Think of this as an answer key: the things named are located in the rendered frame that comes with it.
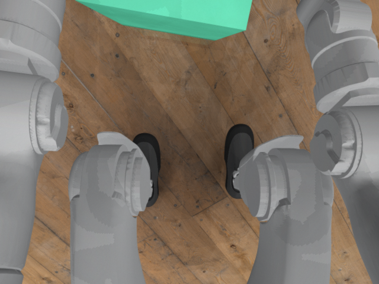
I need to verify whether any right robot forearm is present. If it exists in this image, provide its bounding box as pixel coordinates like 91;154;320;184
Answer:
296;0;379;113

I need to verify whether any robot right upper arm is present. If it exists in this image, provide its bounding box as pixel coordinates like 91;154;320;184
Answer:
310;105;379;284

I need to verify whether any right robot thigh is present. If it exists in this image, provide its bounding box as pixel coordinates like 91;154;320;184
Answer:
246;148;332;284

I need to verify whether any left robot forearm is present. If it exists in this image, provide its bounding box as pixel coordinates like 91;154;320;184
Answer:
0;0;66;82

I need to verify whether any right robot shin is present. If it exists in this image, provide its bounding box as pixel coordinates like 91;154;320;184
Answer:
233;135;334;207

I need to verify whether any robot left upper arm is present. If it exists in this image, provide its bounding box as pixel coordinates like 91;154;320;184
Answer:
0;70;69;284

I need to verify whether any carton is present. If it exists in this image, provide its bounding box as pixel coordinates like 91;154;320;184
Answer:
76;0;252;41

